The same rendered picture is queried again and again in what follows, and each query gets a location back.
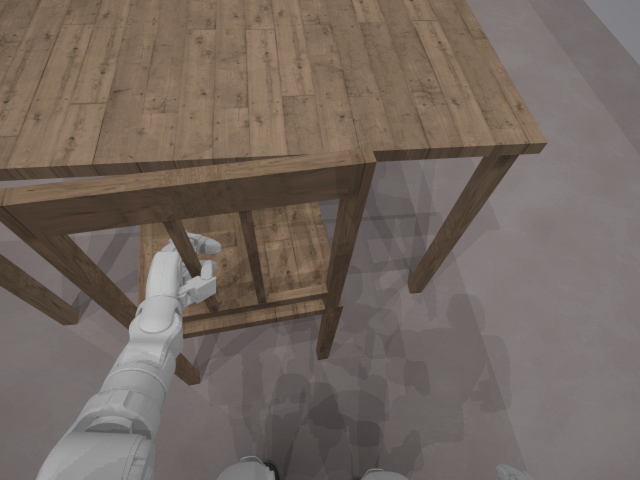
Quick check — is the chair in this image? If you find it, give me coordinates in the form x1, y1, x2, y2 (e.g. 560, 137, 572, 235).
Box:
0, 147, 377, 386

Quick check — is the robot left shin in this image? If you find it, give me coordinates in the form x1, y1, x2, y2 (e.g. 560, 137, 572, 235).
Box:
239, 456, 266, 467

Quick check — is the robot left hand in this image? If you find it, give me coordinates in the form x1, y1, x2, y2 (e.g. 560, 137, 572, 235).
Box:
145, 230, 221, 309

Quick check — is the left robot upper arm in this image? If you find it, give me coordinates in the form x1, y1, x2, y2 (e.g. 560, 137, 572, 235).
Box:
42, 431, 155, 480

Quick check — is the robot left forearm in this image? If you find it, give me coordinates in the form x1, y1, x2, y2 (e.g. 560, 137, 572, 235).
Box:
36, 296, 183, 480

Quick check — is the table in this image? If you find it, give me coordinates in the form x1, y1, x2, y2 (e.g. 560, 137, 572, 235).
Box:
0, 0, 548, 326

